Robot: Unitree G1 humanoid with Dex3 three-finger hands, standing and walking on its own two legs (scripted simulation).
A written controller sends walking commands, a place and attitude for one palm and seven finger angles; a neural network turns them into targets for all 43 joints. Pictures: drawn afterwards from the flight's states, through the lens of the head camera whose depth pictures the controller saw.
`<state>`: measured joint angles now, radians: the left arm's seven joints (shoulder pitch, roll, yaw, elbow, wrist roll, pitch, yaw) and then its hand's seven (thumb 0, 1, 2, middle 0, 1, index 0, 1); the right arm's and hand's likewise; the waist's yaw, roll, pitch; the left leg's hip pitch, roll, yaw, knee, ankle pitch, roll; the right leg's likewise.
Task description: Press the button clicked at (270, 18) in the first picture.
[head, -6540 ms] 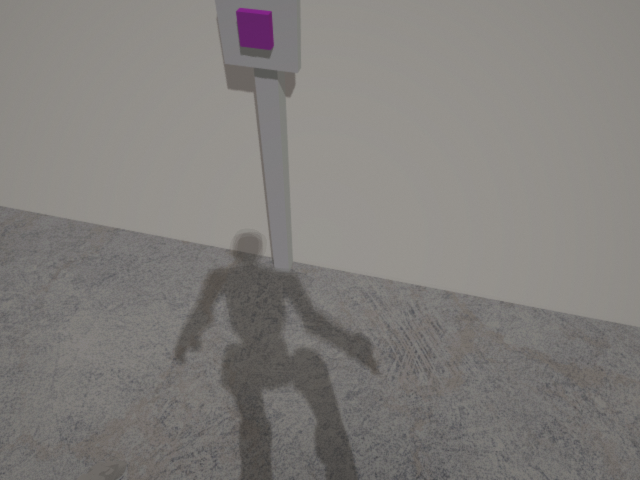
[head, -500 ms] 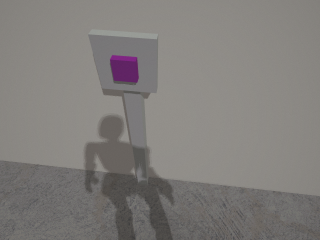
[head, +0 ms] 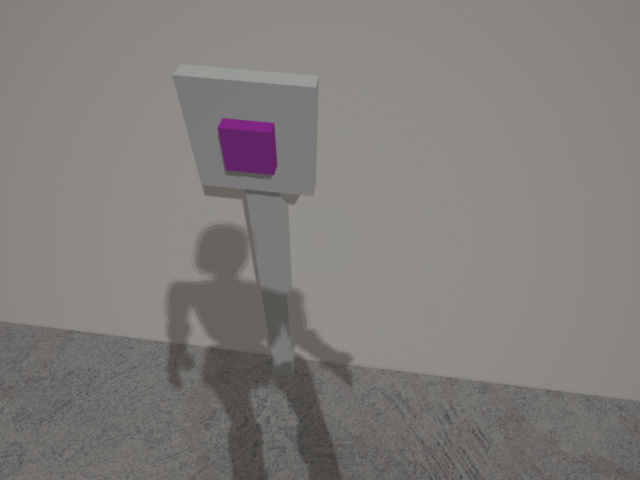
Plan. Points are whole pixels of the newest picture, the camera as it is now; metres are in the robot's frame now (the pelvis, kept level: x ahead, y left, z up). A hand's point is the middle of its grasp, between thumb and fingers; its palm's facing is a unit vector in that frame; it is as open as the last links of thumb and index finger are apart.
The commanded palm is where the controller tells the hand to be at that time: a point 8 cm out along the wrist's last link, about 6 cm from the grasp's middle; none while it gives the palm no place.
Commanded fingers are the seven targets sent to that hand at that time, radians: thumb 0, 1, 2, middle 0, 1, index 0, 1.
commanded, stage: come to a stop and stand still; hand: left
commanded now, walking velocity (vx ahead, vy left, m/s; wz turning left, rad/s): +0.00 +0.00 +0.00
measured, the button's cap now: (249, 146) +0.50 +0.14 +0.15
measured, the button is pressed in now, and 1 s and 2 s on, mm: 0 0 0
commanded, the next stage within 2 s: look again from close up in 0.46 s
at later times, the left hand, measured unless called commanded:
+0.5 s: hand out of the picture +0.07 +0.21 -0.17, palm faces -0.02 -0.96 -0.27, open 7.4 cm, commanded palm none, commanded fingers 0.00 0.90 0.90 -0.20 -0.30 -0.20 -0.30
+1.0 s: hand out of the picture +0.05 +0.18 -0.17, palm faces +0.00 -0.97 -0.25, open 7.4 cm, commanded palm none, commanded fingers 0.00 0.90 0.90 -0.20 -0.30 -0.20 -0.30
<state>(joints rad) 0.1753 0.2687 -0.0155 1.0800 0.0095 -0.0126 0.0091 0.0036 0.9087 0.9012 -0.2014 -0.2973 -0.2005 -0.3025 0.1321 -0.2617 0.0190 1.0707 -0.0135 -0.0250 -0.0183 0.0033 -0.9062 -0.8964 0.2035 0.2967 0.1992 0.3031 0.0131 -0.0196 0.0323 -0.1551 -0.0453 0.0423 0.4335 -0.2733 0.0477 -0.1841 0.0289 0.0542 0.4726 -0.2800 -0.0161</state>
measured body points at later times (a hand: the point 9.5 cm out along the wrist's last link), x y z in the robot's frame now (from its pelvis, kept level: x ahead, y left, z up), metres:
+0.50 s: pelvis +0.01 -0.01 +0.00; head +0.03 -0.01 +0.45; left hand +0.07 +0.26 -0.15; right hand +0.06 -0.28 -0.14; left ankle -0.03 +0.09 -0.74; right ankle -0.02 -0.11 -0.74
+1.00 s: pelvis +0.01 -0.02 +0.00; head +0.02 -0.02 +0.45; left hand +0.05 +0.24 -0.15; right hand +0.06 -0.28 -0.15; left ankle -0.03 +0.09 -0.74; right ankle -0.02 -0.11 -0.74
